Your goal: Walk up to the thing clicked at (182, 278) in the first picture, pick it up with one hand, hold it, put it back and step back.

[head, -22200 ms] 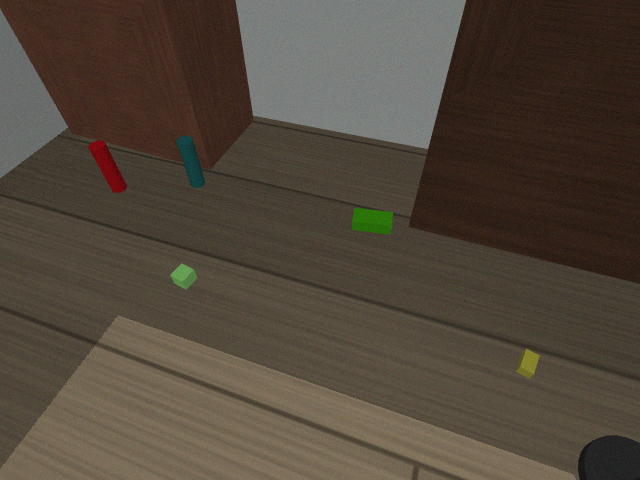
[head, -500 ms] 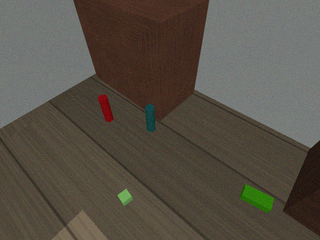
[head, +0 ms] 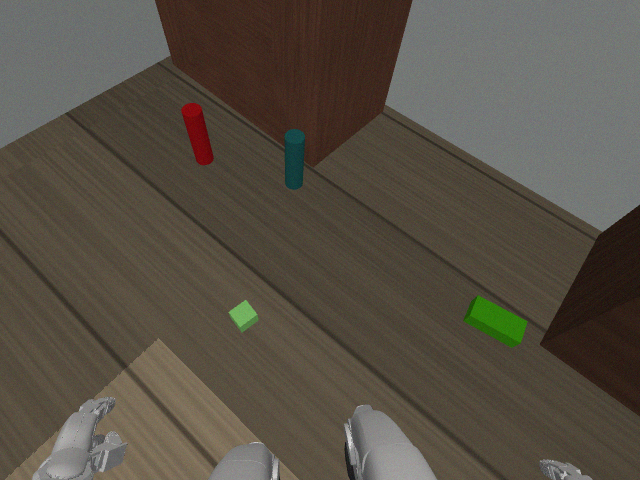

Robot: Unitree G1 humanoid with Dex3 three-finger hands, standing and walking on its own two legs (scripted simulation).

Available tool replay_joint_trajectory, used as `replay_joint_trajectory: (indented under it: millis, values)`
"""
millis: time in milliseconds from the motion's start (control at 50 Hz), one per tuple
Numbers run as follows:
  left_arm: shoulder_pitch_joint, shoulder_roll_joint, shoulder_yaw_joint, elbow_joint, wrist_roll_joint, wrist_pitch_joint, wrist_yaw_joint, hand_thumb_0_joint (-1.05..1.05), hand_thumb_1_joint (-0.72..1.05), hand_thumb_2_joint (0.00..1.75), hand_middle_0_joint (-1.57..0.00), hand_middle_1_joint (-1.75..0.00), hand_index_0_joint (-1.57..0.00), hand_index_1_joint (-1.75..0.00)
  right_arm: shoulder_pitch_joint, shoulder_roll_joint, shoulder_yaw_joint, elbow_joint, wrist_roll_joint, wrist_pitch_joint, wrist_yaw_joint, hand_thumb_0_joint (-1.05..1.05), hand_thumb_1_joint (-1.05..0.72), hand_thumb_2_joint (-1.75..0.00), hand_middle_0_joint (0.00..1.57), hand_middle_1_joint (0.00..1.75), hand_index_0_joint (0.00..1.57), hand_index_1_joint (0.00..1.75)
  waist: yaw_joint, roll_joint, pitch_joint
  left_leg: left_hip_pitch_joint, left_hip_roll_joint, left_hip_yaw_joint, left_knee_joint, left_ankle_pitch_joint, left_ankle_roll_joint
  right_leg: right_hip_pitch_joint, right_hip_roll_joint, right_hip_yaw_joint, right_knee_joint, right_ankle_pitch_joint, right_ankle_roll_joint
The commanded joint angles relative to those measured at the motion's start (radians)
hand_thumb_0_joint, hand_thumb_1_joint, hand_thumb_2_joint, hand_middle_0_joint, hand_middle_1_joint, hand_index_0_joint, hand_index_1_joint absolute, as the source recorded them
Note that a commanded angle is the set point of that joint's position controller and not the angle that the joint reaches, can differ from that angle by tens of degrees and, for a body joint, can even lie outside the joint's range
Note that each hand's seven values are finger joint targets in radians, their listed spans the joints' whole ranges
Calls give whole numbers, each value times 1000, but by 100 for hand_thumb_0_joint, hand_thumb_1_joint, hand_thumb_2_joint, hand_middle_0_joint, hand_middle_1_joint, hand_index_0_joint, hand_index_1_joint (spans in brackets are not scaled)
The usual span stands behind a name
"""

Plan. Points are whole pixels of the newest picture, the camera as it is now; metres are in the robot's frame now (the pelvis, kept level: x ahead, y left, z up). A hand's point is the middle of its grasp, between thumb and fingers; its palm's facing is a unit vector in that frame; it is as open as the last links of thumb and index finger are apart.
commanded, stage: walk up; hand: left
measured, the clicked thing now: (243, 316) +0.54 +0.19 -0.73
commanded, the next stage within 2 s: none
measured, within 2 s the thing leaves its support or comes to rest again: neither
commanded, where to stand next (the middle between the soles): +0.15 -0.02 m, yaw -3 degrees
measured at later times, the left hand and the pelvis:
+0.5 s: hand out of the picture +0.01 +0.23 -0.12, palm faces -0.07 -0.91 -0.41, open 7.4 cm; pelvis -0.10 -0.03 +0.01, yaw -4 degrees
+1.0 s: hand out of the picture -0.18 +0.23 -0.15, palm faces -0.05 -0.93 -0.36, open 7.4 cm; pelvis -0.25 -0.04 +0.00, yaw -4 degrees
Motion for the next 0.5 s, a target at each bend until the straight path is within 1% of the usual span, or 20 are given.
replay_joint_trajectory:
  millis: [0,20,60,100,120,160,180,200,240,260,280,300,320,340,360,380,400,420,440,480]
  values:
    - [96,162,42,-49,-6,-8,17,0,90,90,-20,-30,-20,-30,-66,-293,-71,-123,-16,-31,-40,0,-90,-90,20,30,20,30,30,230,-255,120,328,-317,-245,709,175,-27,49,62,316,-32,-6]
    - [123,162,45,-55,-6,-8,13,0,90,90,-20,-30,-20,-30,-67,-275,-66,-130,-17,-35,-46,0,-90,-90,20,30,20,30,47,211,-255,162,293,-265,-210,721,168,-47,49,63,317,-1,-1]
    - [133,158,54,-78,4,-15,6,0,90,90,-20,-30,-20,-30,-3,-236,-60,-128,-9,-37,-52,0,-90,-90,20,30,20,30,33,181,-271,265,262,-239,-181,766,154,-67,55,40,295,10,16]
    - [102,148,57,-109,9,-22,3,0,90,90,-20,-30,-20,-30,58,-232,-65,-121,0,-35,-57,0,-90,-90,20,30,20,30,-3,168,-276,329,265,-252,-171,767,159,-62,43,20,188,1,37]
    - [94,143,58,-122,9,-25,2,0,90,90,-20,-30,-20,-30,67,-241,-67,-124,2,-34,-59,0,-90,-90,20,30,20,30,-15,179,-277,354,287,-261,-164,764,177,-59,28,11,126,-7,45]
    - [92,138,57,-139,7,-31,0,0,90,90,-20,-30,-20,-30,78,-252,-67,-134,1,-31,-61,0,-90,-90,20,30,20,30,-28,182,-280,347,298,-248,-154,753,195,-12,9,-21,13,-18,49]
    - [101,136,61,-141,7,-33,-2,0,90,90,-20,-30,-20,-30,82,-253,-66,-139,-1,-29,-61,0,-90,-90,20,30,20,30,-32,184,-286,350,292,-236,-145,749,186,19,-2,-43,-57,-12,48]
    - [119,133,62,-139,7,-35,-4,0,90,90,-20,-30,-20,-30,71,-260,-65,-149,1,-27,-58,0,-90,-90,20,30,20,30,-25,203,-301,328,290,-226,-137,741,180,70,-14,-72,-115,-3,42]
    - [161,134,67,-121,9,-37,-9,0,90,90,-20,-30,-20,-30,49,-270,-64,-161,3,-21,-53,0,-90,-90,20,30,20,30,-14,225,-314,256,282,-220,-132,653,163,172,-17,-111,-245,46,26]
    - [198,125,67,-107,12,-38,-10,0,90,90,-20,-30,-20,-30,26,-275,-65,-168,5,-17,-51,0,-90,-90,20,30,20,30,9,222,-323,226,284,-212,-110,607,155,222,-24,-124,-351,122,13]
    - [232,123,72,-88,16,-40,-11,0,90,90,-20,-30,-20,-30,-1,-274,-65,-175,9,-12,-48,0,-90,-90,20,30,20,30,31,209,-323,163,276,-200,-83,569,129,300,-26,-139,-456,230,0]
    - [251,137,75,-84,21,-46,-9,0,90,90,-20,-30,-20,-30,-13,-254,-57,-180,15,-10,-46,0,-90,-90,20,30,20,30,43,172,-329,99,242,-172,-46,472,91,358,-56,-100,-510,347,-13]
    - [235,196,92,-98,30,-51,-10,0,90,90,-20,-30,-20,-30,-16,-222,-46,-192,23,-12,-44,0,-90,-90,20,30,20,30,35,45,-320,-48,156,-135,20,332,38,412,-156,63,-476,491,-60]
    - [193,265,108,-119,12,-43,-16,0,90,90,-20,-30,-20,-30,-50,-182,-35,-205,30,-12,-51,0,-90,-90,20,30,20,30,55,-161,-252,-132,-35,-36,185,9,-19,308,-308,240,-539,575,-202]
    - [131,304,107,-158,26,-46,-16,0,90,90,-20,-30,-20,-30,-26,-197,-46,-191,29,-3,-63,0,-90,-90,20,30,20,30,61,-247,-209,-95,-45,-79,415,-290,-35,152,-448,383,-589,624,-310]
    - [111,269,104,-173,23,-47,-14,0,90,90,-20,-30,-20,-30,12,-220,-50,-175,29,-3,-59,0,-90,-90,20,30,20,30,38,-188,-158,-79,-19,-143,482,-287,-34,86,-440,354,-596,601,-298]
    - [93,224,94,-184,19,-46,-13,0,90,90,-20,-30,-20,-30,31,-230,-46,-158,29,-1,-54,0,-90,-90,20,30,20,30,23,-104,-146,-98,-47,-163,504,-233,-30,122,-361,228,-563,621,-253]
    - [67,195,88,-199,17,-48,-8,0,90,90,-20,-30,-20,-30,44,-217,-39,-151,36,-3,-51,0,-90,-90,20,30,20,30,6,-82,-150,-134,-71,-173,509,-190,-27,179,-296,129,-514,697,-219]
    - [70,169,87,-196,20,-46,-4,0,90,90,-20,-30,-20,-30,55,-194,-31,-147,35,-10,-56,0,-90,-90,20,30,20,30,4,-90,-172,-182,-82,-162,484,-164,-37,257,-250,78,-473,745,-192]
    - [114,156,86,-204,26,-42,-3,0,90,90,-20,-30,-20,-30,66,-190,-21,-157,32,-23,-63,0,-90,-90,20,30,20,30,32,-92,-217,-179,-77,-132,422,-136,-57,335,-225,51,-432,786,-189]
